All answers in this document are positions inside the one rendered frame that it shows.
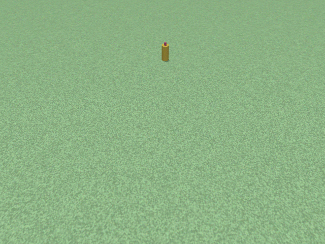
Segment bottle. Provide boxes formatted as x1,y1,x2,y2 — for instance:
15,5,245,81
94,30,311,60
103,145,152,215
161,42,169,61

